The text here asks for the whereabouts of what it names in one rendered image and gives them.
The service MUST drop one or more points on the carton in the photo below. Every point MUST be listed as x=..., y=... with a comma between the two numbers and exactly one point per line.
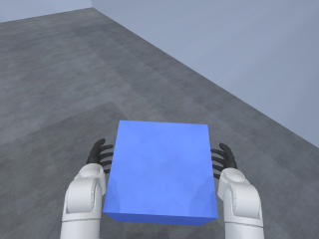
x=161, y=173

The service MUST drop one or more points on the left robot hand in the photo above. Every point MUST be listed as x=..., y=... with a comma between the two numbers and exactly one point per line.
x=96, y=157

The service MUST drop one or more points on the right robot hand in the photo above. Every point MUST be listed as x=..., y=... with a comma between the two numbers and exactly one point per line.
x=227, y=162

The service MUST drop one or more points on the robot right forearm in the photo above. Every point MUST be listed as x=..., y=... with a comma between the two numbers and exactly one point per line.
x=242, y=210

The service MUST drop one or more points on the robot left forearm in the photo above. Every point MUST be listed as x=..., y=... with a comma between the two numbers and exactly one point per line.
x=83, y=204

